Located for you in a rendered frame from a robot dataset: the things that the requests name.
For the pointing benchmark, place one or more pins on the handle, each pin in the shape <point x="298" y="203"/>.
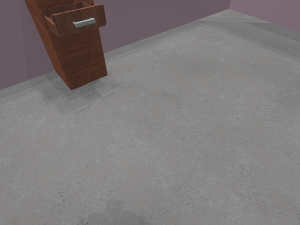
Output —
<point x="85" y="22"/>
<point x="78" y="34"/>

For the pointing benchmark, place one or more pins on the drawer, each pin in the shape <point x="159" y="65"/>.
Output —
<point x="60" y="19"/>

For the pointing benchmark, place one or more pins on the cabinet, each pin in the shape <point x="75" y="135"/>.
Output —
<point x="78" y="60"/>

